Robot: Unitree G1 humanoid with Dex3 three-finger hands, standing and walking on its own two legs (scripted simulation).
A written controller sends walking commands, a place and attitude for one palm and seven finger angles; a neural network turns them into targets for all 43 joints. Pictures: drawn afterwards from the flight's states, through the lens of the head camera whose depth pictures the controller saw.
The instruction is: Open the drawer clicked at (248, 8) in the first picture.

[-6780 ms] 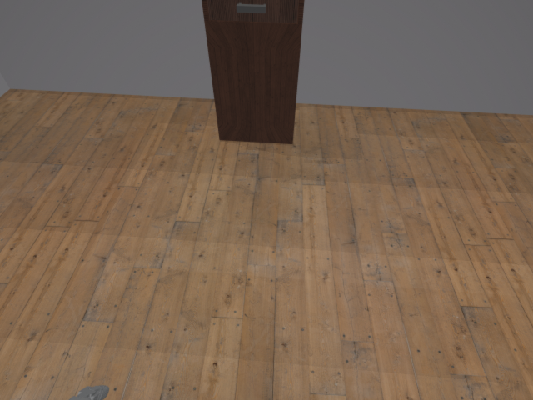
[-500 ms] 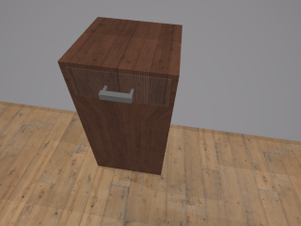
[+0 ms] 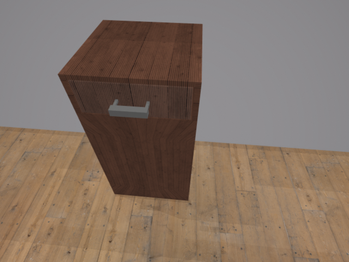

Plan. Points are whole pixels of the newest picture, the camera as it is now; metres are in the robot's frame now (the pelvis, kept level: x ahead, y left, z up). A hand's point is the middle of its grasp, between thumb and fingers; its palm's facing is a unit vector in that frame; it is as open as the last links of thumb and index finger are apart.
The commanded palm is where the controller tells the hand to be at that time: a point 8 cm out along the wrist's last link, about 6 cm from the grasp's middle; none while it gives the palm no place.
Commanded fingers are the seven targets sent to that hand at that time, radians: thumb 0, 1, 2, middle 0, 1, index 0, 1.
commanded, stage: look again from close up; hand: left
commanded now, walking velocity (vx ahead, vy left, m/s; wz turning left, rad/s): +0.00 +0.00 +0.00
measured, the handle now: (130, 107) +0.58 +0.18 +0.00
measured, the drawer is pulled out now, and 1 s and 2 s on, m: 0.00 0.00 0.00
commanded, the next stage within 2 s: shuffle to correct the standing spot in 0.26 s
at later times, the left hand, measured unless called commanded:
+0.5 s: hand out of the picture -0.05 +0.14 -0.17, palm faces +0.06 -0.99 -0.16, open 7.4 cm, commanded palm none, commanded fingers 0.00 0.90 0.90 -0.20 -0.30 -0.20 -0.30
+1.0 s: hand out of the picture -0.01 +0.16 -0.18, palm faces +0.08 -0.99 -0.15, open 7.4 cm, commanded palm none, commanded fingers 0.00 0.90 0.90 -0.20 -0.30 -0.20 -0.30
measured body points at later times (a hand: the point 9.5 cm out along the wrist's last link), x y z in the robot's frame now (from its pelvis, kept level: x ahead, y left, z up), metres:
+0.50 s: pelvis -0.02 -0.02 +0.00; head -0.04 -0.02 +0.45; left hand -0.05 +0.19 -0.16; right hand -0.04 -0.23 -0.16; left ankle -0.03 +0.11 -0.73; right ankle +0.01 -0.14 -0.73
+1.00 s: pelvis +0.04 +0.01 +0.00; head +0.03 +0.02 +0.45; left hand -0.01 +0.22 -0.17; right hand +0.03 -0.21 -0.16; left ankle +0.02 +0.09 -0.73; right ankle +0.02 -0.12 -0.71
